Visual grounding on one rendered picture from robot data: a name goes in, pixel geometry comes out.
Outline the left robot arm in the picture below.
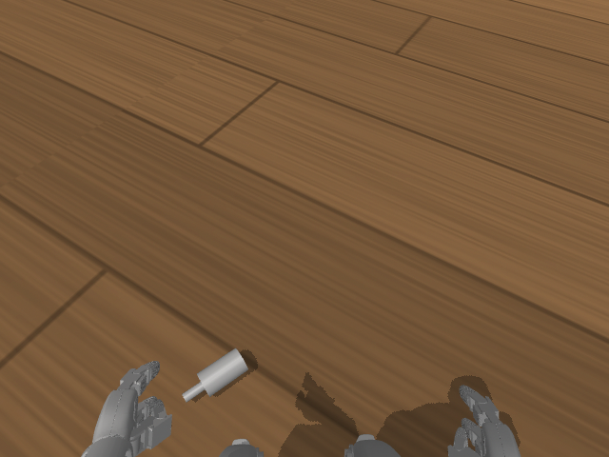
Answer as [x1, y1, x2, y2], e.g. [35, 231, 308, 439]
[81, 437, 133, 457]

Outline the bottle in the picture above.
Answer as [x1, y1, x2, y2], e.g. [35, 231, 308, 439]
[182, 348, 248, 402]

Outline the left robot hand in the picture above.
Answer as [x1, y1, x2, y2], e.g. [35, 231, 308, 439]
[92, 361, 172, 457]

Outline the right robot hand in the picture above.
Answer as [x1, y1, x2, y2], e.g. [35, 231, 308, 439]
[448, 385, 521, 457]

